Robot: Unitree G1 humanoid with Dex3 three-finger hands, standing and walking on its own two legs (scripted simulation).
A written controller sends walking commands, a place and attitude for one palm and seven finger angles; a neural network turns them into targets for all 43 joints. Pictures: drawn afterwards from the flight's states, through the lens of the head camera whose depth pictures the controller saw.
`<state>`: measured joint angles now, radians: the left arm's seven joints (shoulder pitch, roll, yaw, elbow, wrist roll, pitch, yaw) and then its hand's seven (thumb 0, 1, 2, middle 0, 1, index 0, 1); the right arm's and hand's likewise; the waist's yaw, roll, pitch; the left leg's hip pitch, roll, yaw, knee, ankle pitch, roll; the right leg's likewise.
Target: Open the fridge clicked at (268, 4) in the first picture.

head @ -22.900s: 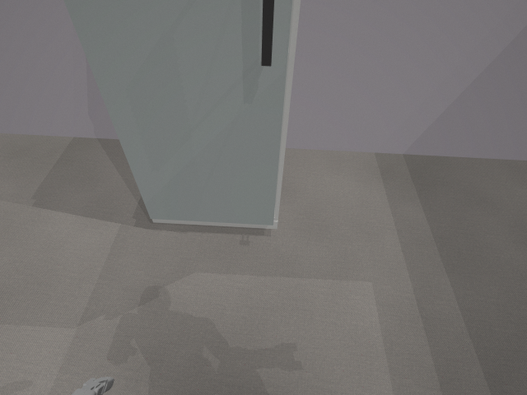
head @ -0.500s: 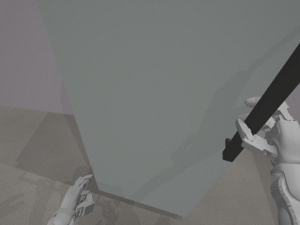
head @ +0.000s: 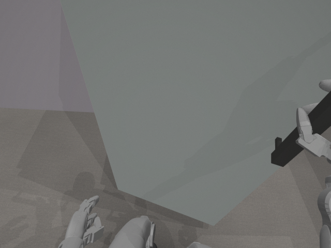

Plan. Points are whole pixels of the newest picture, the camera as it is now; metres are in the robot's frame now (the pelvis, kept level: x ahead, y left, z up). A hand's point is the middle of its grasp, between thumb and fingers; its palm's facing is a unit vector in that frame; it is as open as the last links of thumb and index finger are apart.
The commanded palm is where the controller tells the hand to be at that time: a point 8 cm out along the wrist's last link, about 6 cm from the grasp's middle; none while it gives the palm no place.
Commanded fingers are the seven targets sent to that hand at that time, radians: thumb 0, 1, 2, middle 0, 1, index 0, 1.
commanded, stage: walk backward, drawing the door open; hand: right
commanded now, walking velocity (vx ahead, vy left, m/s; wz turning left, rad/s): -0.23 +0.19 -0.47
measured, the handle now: out of the picture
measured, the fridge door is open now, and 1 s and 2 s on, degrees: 19 53 69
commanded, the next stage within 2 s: stop walking and hold the door back in 1.36 s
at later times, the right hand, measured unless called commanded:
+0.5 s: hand (289, 194) +0.18 -0.11 +0.23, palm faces +0.56 +0.78 -0.27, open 7.7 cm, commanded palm +0.12 -0.14 +0.24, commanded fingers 0.00 -0.90 -0.90 0.45 1.40 0.45 1.40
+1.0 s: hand out of the picture +0.06 +0.00 +0.23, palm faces +0.80 +0.56 -0.23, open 7.5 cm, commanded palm +0.00 -0.01 +0.22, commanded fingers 0.00 -0.90 -0.90 0.45 1.40 0.45 1.40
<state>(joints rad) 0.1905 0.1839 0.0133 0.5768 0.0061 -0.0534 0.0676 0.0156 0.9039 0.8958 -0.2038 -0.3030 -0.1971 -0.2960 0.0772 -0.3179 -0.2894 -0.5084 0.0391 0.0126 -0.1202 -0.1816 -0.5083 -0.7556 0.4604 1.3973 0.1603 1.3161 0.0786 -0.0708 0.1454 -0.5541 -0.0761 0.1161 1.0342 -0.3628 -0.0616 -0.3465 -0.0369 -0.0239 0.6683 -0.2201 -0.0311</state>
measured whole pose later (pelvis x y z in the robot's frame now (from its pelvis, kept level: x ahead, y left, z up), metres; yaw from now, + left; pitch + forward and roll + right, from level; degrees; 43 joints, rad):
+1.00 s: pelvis -0.07 +0.33 +0.00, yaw -39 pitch +1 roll +0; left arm 0.20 0.24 0.04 0.61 0.02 -0.09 0.10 0.02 0.90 0.90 -0.20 -0.30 -0.20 -0.30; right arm -0.03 -0.33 -0.26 -0.49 0.03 -0.02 -0.12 -0.15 -0.53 -0.74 0.46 1.41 0.19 1.27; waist 0.05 0.01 0.09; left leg -0.40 0.13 0.24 0.66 -0.25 0.02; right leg -0.28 -0.04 -0.10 0.65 -0.37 0.02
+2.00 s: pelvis -0.01 +0.60 +0.01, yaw -67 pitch -4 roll +0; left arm 0.14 0.18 -0.07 0.71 -0.03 -0.03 0.08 0.01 0.90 0.89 -0.21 -0.30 -0.20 -0.30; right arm -0.83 -0.31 -0.12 0.67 0.05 -0.08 -0.10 -0.04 -0.64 -0.81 0.46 1.40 0.28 1.38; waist -0.05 -0.07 0.09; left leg -0.29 0.04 0.08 0.61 -0.25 0.01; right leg -0.41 -0.01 0.02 0.88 -0.43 0.01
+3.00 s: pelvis -0.05 +0.60 +0.02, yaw -63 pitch -1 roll +0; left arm 0.28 0.25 -0.02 0.77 -0.04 -0.10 0.09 0.01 0.90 0.90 -0.21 -0.30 -0.20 -0.30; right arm -0.99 -0.31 -0.13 0.96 0.08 -0.20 -0.05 -0.08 -0.69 -0.78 0.46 1.40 0.32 1.40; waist -0.03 -0.04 0.06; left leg -0.34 0.01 0.02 0.54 -0.18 0.00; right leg -0.28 -0.03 -0.06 0.56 -0.27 0.00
